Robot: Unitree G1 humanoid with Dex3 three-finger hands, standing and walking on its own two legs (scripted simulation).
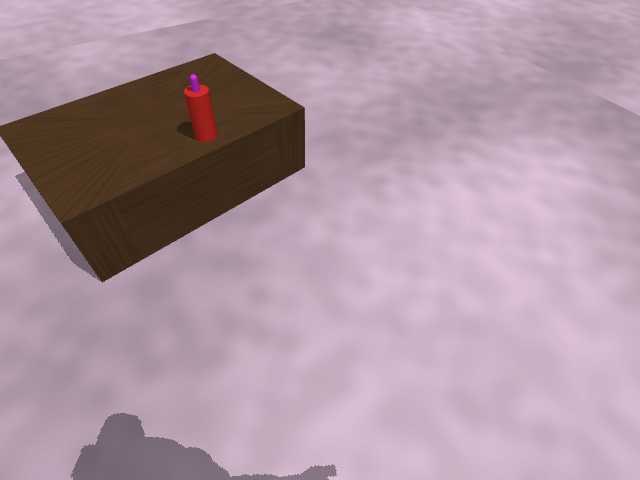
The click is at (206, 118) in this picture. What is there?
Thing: necked bottle
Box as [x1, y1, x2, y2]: [184, 74, 217, 141]
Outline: 190,75 191,85 184,90 188,110 196,139 200,141 209,141 215,138 217,133 208,89 206,86 199,85 197,77 194,74
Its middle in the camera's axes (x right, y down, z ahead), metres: -0.44 -0.49 +1.47
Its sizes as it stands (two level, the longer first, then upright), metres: 0.088 0.088 0.252
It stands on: a support 0.33 m high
